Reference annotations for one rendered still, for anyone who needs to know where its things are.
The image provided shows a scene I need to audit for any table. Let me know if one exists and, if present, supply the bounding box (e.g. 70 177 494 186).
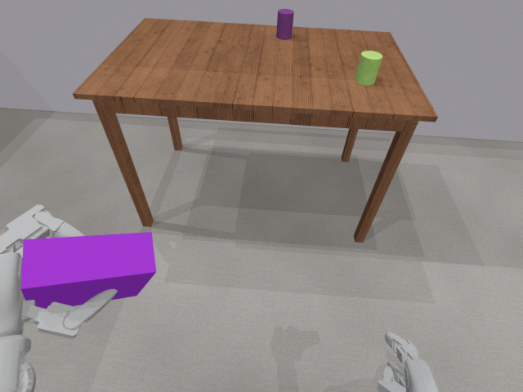
73 18 438 243

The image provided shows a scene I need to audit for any robot left forearm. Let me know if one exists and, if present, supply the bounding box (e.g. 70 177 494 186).
0 335 36 392

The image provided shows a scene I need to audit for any sponge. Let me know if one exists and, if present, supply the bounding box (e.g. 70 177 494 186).
21 232 156 309

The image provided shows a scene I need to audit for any left robot hand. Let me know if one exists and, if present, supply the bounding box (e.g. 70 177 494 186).
0 205 118 339

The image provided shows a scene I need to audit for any right robot hand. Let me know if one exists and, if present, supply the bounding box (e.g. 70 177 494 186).
378 332 440 392

